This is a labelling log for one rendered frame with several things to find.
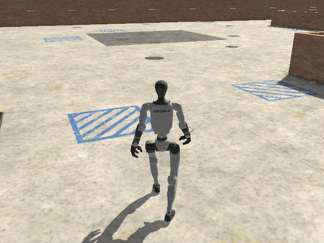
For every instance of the right robot hand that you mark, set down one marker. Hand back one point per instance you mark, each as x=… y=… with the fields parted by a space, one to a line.
x=186 y=142

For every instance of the humanoid robot torso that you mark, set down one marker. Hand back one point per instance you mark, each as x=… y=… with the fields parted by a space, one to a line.
x=161 y=122

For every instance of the right robot upper arm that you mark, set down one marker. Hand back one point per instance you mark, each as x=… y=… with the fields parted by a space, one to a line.
x=180 y=115

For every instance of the left robot hand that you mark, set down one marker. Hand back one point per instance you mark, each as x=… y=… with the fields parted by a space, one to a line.
x=133 y=150

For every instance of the right robot foot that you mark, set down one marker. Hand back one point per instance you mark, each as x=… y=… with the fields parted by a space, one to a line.
x=168 y=217

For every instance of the left robot forearm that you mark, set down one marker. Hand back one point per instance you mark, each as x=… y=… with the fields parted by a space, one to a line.
x=137 y=137

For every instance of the right robot forearm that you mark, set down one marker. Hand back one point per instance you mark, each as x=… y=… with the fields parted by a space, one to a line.
x=186 y=131

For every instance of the left robot upper arm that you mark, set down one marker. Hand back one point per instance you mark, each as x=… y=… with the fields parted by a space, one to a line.
x=143 y=115

